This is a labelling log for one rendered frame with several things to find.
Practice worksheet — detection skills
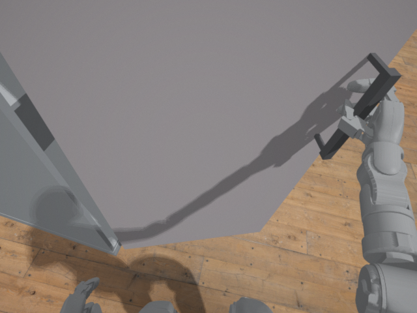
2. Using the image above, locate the robot left hand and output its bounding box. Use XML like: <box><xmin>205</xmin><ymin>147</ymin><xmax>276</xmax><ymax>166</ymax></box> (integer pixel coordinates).
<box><xmin>60</xmin><ymin>277</ymin><xmax>102</xmax><ymax>313</ymax></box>

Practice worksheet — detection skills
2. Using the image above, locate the right robot forearm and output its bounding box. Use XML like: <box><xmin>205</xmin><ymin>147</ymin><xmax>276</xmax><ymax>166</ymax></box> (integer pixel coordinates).
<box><xmin>356</xmin><ymin>142</ymin><xmax>417</xmax><ymax>271</ymax></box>

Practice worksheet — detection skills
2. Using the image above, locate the right robot upper arm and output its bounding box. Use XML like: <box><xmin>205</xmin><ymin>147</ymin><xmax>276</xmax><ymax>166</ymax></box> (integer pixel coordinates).
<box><xmin>355</xmin><ymin>263</ymin><xmax>417</xmax><ymax>313</ymax></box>

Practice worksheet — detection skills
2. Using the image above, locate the robot right hand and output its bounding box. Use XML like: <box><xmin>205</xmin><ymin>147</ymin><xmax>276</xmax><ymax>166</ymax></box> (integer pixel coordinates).
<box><xmin>337</xmin><ymin>78</ymin><xmax>405</xmax><ymax>147</ymax></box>

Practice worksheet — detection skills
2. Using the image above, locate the handle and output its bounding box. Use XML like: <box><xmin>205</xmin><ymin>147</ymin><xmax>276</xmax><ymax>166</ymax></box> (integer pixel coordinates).
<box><xmin>314</xmin><ymin>53</ymin><xmax>401</xmax><ymax>160</ymax></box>

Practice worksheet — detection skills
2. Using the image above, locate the fridge door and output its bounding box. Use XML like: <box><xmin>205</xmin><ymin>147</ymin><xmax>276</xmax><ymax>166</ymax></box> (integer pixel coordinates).
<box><xmin>0</xmin><ymin>0</ymin><xmax>417</xmax><ymax>249</ymax></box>

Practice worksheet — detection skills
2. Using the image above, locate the robot right thigh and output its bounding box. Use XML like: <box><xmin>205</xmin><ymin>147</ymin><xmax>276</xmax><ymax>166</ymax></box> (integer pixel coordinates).
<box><xmin>229</xmin><ymin>298</ymin><xmax>273</xmax><ymax>313</ymax></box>

